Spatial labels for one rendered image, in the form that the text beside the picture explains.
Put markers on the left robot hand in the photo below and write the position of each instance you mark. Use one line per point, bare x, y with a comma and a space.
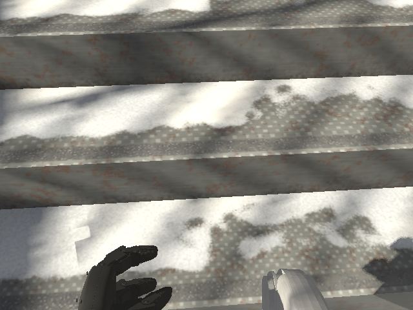
102, 292

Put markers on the right robot thigh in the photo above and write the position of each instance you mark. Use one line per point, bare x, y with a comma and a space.
291, 289

